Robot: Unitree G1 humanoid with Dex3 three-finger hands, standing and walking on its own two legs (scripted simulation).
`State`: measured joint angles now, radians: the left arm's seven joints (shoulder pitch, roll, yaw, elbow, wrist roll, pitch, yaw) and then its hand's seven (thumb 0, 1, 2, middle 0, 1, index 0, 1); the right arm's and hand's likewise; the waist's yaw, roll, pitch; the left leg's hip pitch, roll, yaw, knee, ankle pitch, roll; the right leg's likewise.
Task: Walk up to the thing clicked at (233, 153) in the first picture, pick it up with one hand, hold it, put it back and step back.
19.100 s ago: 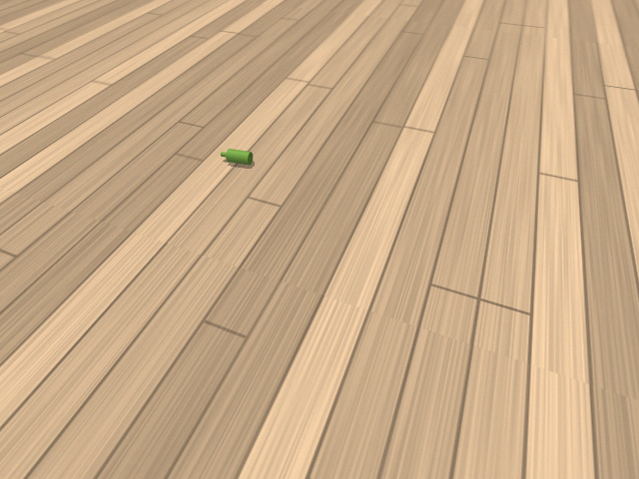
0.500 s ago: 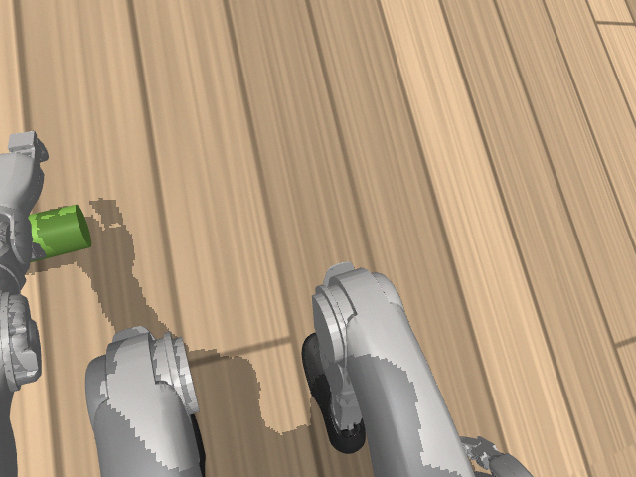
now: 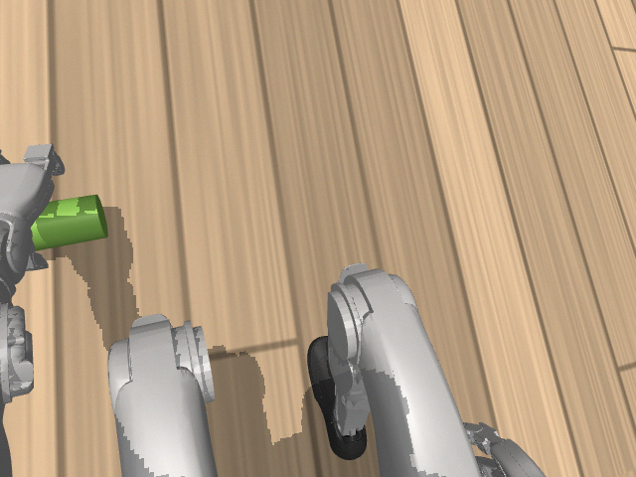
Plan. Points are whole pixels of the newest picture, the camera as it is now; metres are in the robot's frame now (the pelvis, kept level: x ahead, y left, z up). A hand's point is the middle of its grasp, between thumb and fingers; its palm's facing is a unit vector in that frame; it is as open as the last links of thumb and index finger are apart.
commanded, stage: rest palm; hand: left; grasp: from above
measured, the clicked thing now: (40, 226) +0.48 +0.30 -0.29
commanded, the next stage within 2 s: close in 0.88 s
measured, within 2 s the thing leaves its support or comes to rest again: neither
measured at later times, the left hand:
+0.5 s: hand (48, 228) +0.47 +0.27 -0.25, palm faces -0.46 -0.11 -0.88, open 13.8 cm
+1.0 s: hand (49, 234) +0.46 +0.28 -0.26, palm faces -0.46 -0.12 -0.88, open 13.5 cm
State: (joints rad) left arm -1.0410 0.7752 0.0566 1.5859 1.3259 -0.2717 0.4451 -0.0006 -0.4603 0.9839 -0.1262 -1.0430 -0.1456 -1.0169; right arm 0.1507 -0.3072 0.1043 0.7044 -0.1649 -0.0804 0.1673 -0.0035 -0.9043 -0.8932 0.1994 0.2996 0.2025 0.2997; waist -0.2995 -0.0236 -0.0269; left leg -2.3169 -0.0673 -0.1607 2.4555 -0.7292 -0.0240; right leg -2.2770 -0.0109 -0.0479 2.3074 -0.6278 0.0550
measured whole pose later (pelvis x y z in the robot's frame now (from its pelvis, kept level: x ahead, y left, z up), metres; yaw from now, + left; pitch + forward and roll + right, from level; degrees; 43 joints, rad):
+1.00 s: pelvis +0.00 +0.01 -0.02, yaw -5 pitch +29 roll -15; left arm -1.07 0.96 0.13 1.79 1.38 -0.27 0.64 0.00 -0.46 1.05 -0.12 -1.04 -0.11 -1.04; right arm 0.12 -0.34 0.23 0.68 -0.27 -0.21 0.29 0.00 -0.91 -0.90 0.20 0.30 0.20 0.30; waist -0.39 -0.10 0.11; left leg -2.34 -0.06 -0.23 2.58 -0.76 0.00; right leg -2.27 0.02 -0.10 2.35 -0.62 0.07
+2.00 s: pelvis +0.00 +0.01 -0.02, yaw -6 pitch +29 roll -15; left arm -1.09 1.00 0.10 1.80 1.34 -0.26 0.64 0.00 0.05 0.62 -0.53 -0.78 -0.55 -0.73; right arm 0.11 -0.36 0.27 0.65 -0.26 -0.24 0.29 0.00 -0.90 -0.90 0.20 0.30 0.20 0.30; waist -0.40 -0.12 0.15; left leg -2.32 -0.05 -0.24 2.56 -0.75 0.00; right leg -2.25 0.02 -0.12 2.32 -0.60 0.08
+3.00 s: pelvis +0.00 +0.01 -0.01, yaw -5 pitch +32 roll -14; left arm -1.00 0.92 0.16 1.58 1.29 -0.20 0.53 0.01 0.05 0.38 -0.80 -0.43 -0.82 -0.39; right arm 0.17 -0.35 0.19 0.67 -0.22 -0.20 0.28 0.00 -0.92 -0.90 0.20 0.30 0.20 0.30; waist -0.35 -0.05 0.06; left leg -2.34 -0.05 -0.22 2.53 -0.75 -0.01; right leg -2.28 0.01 -0.10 2.31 -0.61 0.06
